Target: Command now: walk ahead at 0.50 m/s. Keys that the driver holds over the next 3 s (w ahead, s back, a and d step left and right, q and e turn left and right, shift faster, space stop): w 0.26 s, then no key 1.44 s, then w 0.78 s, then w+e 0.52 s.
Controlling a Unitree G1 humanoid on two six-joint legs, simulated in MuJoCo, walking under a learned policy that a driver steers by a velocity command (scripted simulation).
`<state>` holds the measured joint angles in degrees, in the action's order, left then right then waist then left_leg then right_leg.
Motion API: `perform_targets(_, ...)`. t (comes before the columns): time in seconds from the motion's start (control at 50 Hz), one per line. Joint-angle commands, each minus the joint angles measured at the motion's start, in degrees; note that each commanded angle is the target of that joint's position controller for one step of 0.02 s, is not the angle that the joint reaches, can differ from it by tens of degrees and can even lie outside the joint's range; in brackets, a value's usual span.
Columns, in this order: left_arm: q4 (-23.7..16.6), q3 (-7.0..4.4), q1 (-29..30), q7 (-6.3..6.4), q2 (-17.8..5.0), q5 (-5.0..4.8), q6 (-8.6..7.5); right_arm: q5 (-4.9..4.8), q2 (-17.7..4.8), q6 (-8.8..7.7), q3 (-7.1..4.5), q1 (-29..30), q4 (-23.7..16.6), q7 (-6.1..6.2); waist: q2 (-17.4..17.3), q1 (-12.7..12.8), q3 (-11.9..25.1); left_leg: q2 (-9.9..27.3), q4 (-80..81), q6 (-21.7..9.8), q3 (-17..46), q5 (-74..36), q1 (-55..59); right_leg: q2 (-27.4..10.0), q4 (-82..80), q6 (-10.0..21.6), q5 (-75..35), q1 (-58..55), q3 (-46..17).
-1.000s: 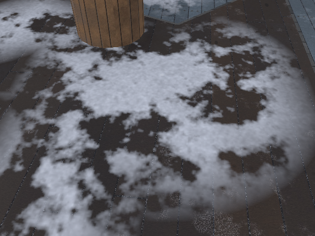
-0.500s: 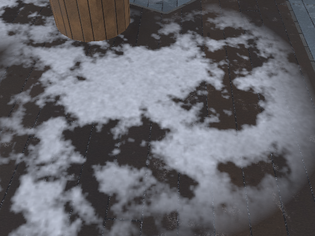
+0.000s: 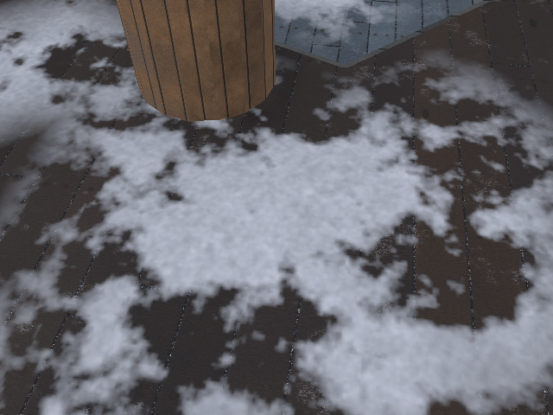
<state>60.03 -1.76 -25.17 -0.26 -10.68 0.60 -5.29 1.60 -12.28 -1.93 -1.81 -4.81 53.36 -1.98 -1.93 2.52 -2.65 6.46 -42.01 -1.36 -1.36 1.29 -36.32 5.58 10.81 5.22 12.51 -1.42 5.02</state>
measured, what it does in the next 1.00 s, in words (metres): walks ahead: left foot, then right foot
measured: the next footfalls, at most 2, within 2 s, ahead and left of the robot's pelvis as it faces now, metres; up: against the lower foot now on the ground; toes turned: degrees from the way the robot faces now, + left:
left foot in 0.16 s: +0.28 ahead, +0.11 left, +0.00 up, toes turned +4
right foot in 0.64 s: +0.44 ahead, -0.06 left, +0.00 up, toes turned -3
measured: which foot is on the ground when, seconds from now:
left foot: up 0.00-0.14, down 0.16-0.64, up 0.66-0.88, down 0.90-1.00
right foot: down 0.00-0.16, up 0.18-0.62, down 0.64-1.00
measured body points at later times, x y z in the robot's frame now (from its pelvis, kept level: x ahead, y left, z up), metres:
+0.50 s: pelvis +0.26 +0.05 +0.00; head +0.30 +0.06 +0.45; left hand +0.37 +0.29 -0.14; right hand +0.23 -0.19 -0.14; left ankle +0.24 +0.11 -0.74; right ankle +0.37 -0.09 -0.70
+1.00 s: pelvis +0.34 +0.03 +0.00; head +0.34 +0.03 +0.45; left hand +0.37 +0.26 -0.16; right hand +0.33 -0.19 -0.16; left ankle +0.32 +0.15 -0.74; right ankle +0.40 -0.05 -0.74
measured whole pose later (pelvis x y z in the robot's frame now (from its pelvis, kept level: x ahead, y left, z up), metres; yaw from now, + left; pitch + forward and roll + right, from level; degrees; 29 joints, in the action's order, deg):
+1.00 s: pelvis +0.34 +0.03 +0.00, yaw +0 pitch -2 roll +0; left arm 61.4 -0.9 -13.4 1.8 -9.6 0.3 0.1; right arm 1.0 -8.5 0.3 0.0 -16.8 65.1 2.2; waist 0.3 0.5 -1.0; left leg 0.2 -25.3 0.2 -0.1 15.6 -8.1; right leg 1.8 22.4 3.3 6.9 14.1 4.4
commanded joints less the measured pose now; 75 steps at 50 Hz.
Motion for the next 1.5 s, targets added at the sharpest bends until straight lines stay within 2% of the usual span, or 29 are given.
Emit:
perform_targets(0.02,-1.07,-1.15,-3.87,0.55,-7.56,0.21,-0.55,-0.25,-2.19,-0.79,0.07,7.54,-5.00,0.01,5.05,0.90,-3.33,-2.39,5.47,-0.35,-2.96,-2.35,0.37,-15.79,-3.35,5.92,-22.92,0.97,-7.35)
perform_targets(0.1,-0.18,-1.38,-3.88,1.27,-8.56,0.98,-0.03,-0.26,-3.47,-1.55,-0.38,8.30,-6.46,0.30,5.83,-0.20,-3.08,-4.46,10.23,-3.10,-3.33,4.56,3.09,-18.30,2.23,5.48,-35.51,-5.91,-6.94)
perform_targets(0.14,-0.24,-1.64,-2.08,1.37,-9.59,1.09,0.16,-0.15,-5.08,-2.16,-1.36,-0.61,-3.92,1.03,6.58,-4.31,1.53,-8.05,13.21,-5.39,-4.66,8.46,14.95,-17.70,12.94,4.02,-50.13,-5.99,-5.56)
perform_targets(0.16,-0.49,-1.52,-1.00,1.23,-9.41,0.74,0.32,0.37,-6.47,-2.74,-2.18,-10.49,-0.69,1.60,5.03,-8.57,6.64,-8.33,16.64,-7.09,-4.57,5.59,27.46,-15.61,23.90,2.82,-48.18,-1.83,-3.51)
perform_targets(0.18,-2.46,-0.85,-0.45,1.03,-7.66,0.09,0.12,1.87,-10.98,-3.13,-3.53,-21.18,1.45,2.37,0.66,-12.07,13.87,3.18,16.71,-10.28,7.74,9.48,43.24,-13.10,40.35,1.72,-30.06,10.42,-1.76)
perform_targets(0.2,-3.17,0.05,-7.62,0.26,-1.94,-2.17,0.18,1.99,-15.99,-2.66,-4.98,-23.86,2.15,2.25,-13.52,-8.65,20.92,19.12,22.56,-19.10,36.41,12.28,58.20,-1.65,61.80,-0.92,14.36,31.79,0.08)
perform_targets(0.22,-2.84,-1.66,-2.41,0.75,-8.48,-0.58,0.45,-0.09,-12.55,-1.95,-4.39,-19.12,1.43,1.75,-2.76,-8.27,16.73,15.94,25.43,-17.15,37.23,14.74,53.51,-3.84,65.90,0.25,15.18,36.99,-8.29)
perform_targets(0.24,-4.64,-1.88,2.39,0.55,-8.18,-0.47,0.08,-0.63,-9.60,-2.07,-3.49,-12.88,0.44,1.62,-1.71,-6.15,8.38,13.92,26.62,-15.29,27.50,11.92,45.10,-6.45,64.19,0.56,9.72,38.59,-8.57)
perform_targets(0.26,-4.91,-1.73,4.38,0.41,-7.14,-0.39,-0.15,-0.36,-6.47,-2.53,-2.70,-10.20,0.32,1.42,0.61,-4.73,4.72,11.46,28.62,-13.72,21.91,5.75,38.61,-8.27,61.28,0.46,6.25,36.78,-8.30)
perform_targets(0.28,-4.63,-1.86,4.82,0.34,-6.36,0.37,0.43,-0.48,-4.79,-3.00,-2.14,-9.27,0.77,1.67,0.52,-3.08,1.95,9.32,29.20,-12.16,16.84,-3.88,33.70,-9.18,58.82,-0.16,5.30,34.27,-7.95)
perform_targets(0.3,-4.15,-1.59,2.56,0.16,-4.87,1.08,1.34,-0.79,-3.32,-3.35,-1.57,-9.35,1.55,1.90,0.07,-1.21,1.73,7.99,29.62,-11.17,12.38,-12.70,29.81,-9.61,56.83,-1.11,5.15,30.34,-7.56)
perform_targets(0.36,-3.71,-1.56,2.03,0.03,-3.14,1.54,2.99,-0.98,-4.16,-4.75,-1.26,-12.69,3.76,1.98,-0.80,0.51,1.96,6.47,28.17,-11.34,5.69,-33.57,27.64,-8.24,52.42,-3.24,5.09,28.03,-6.00)
perform_targets(0.44,-5.64,-0.91,9.07,0.08,-2.86,0.91,3.56,-0.74,-4.79,-4.03,-0.64,-12.96,4.44,2.24,-3.10,0.01,1.88,2.53,27.75,-9.19,-0.42,-37.19,26.97,-7.96,38.53,-4.26,-2.47,27.28,-2.78)
perform_targets(0.52,-6.11,-0.18,13.52,1.01,-3.03,0.39,3.52,-0.68,-4.72,-3.18,-0.21,-16.45,6.22,2.65,-4.08,-2.49,3.18,3.09,25.70,-8.58,-0.54,-36.85,30.65,-6.83,29.09,-3.49,-7.29,23.83,-1.21)
perform_targets(0.58,-5.40,-0.28,13.32,1.73,-3.91,0.54,3.07,-0.53,-4.28,-2.32,-0.02,-16.65,7.15,3.21,-3.88,-2.57,2.14,4.85,21.90,-8.50,1.59,-33.65,32.79,-6.51,23.85,-2.01,-4.36,21.70,-1.88)
perform_targets(0.62,-3.34,-0.36,8.75,2.13,-3.85,0.88,2.14,-0.96,-4.08,-1.84,0.03,-15.64,7.56,3.61,-1.08,-0.15,2.20,3.53,15.89,-6.24,1.92,-27.28,31.87,-6.65,12.90,-0.87,-12.05,14.14,-2.66)
perform_targets(0.64,-2.25,-1.04,5.25,2.40,-7.10,1.19,1.27,-0.86,-3.72,-1.96,0.13,-17.80,7.49,3.68,3.17,-0.27,5.15,0.84,10.93,-3.99,1.16,-16.83,28.78,-12.07,12.62,-0.15,-32.83,6.13,-7.71)
perform_targets(0.66,-2.08,-1.28,3.45,2.35,-9.40,1.13,1.12,-1.52,-0.53,-1.60,0.74,-24.98,8.49,3.83,9.73,-3.30,10.19,-3.52,4.80,-2.41,-0.92,9.46,24.48,-22.02,16.34,5.53,-55.42,-1.58,-15.66)
perform_targets(0.68,-2.14,-0.70,3.83,2.19,-7.14,0.06,1.93,-2.22,0.18,-0.03,0.68,-27.16,10.65,4.14,13.08,-1.67,13.04,-7.74,-0.32,-1.76,-1.24,30.29,23.04,-26.94,14.28,12.57,-53.95,-0.37,-21.93)
perform_targets(0.7,-2.43,-0.15,5.13,2.09,-5.59,0.13,2.34,-1.64,-2.20,0.97,-0.02,-22.31,9.67,4.33,10.98,-1.04,9.37,-7.96,-4.03,-1.54,1.02,36.94,20.01,-26.48,10.41,13.42,-42.82,3.19,-23.79)
perform_targets(0.74,-2.77,0.40,9.63,2.73,-5.10,0.76,3.05,-0.58,-1.28,2.17,-0.17,-16.52,8.66,3.92,7.69,-2.51,4.61,-6.89,-5.39,-0.66,2.92,33.73,19.72,-23.04,5.49,10.51,-25.76,10.73,-20.58)
perform_targets(0.8,-2.75,0.71,13.38,3.14,-4.57,0.59,3.63,-0.59,1.27,3.08,0.55,-18.28,10.41,3.93,7.57,-4.99,3.67,-6.33,3.14,0.85,1.90,25.68,25.38,-17.84,2.80,5.32,-13.80,16.00,-14.81)
perform_targets(0.86,-1.98,0.46,13.86,2.84,-5.37,-0.30,4.15,-0.75,1.64,3.44,0.89,-19.45,12.09,4.36,6.38,-5.56,3.82,-6.53,13.91,0.98,0.35,15.30,30.44,-15.63,2.94,2.75,-0.33,18.01,-12.93)
perform_targets(0.9,-1.34,0.07,12.54,2.46,-5.50,-0.66,4.74,0.03,0.05,3.15,1.05,-17.42,11.42,4.41,5.05,-4.20,0.41,-3.60,20.80,0.40,3.72,10.70,31.45,-13.92,1.51,-1.12,12.77,21.81,-13.19)
perform_targets(0.92,-1.15,-0.12,11.55,2.27,-5.17,-0.89,5.14,0.02,-1.23,2.83,1.03,-16.27,10.93,4.33,3.92,-2.82,-2.10,-2.38,21.76,-0.10,5.58,15.14,27.08,-12.17,0.71,-2.36,13.76,21.54,-12.32)
perform_targets(0.94,-0.84,-0.13,11.40,2.11,-4.49,-0.80,5.38,-0.45,-1.06,2.51,1.10,-15.81,11.32,4.22,0.66,-2.42,-4.35,-2.38,22.79,-0.38,5.99,18.01,21.45,-11.05,1.97,-2.60,9.66,17.88,-10.72)
perform_targets(1.0,0.83,0.01,8.78,1.96,-3.43,-0.10,5.08,-0.91,-0.33,1.27,1.40,-15.02,11.33,4.46,-1.48,-1.19,-1.98,-1.43,25.96,-0.56,7.05,15.93,19.96,-10.74,6.68,-2.08,-0.48,10.52,-9.50)
perform_targets(1.18,3.41,0.64,7.55,2.07,-2.49,-0.15,4.75,-0.99,0.15,0.80,1.66,-17.37,11.71,4.60,1.30,-1.73,-1.73,-1.15,26.30,-1.51,6.93,12.52,22.80,-10.74,7.36,-2.59,-4.55,10.58,-8.83)
perform_targets(1.5,6.09,1.21,5.01,2.52,-1.26,-0.17,4.77,-1.08,1.33,0.62,2.06,-19.26,12.16,4.75,1.40,-1.88,-2.15,-1.19,25.83,-1.87,6.34,8.03,24.85,-11.07,8.58,-2.96,-8.26,10.50,-8.62)
Over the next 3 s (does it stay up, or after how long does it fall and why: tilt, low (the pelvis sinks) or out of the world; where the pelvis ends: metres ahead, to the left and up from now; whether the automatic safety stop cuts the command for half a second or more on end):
stays up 0.97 -0.01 -0.01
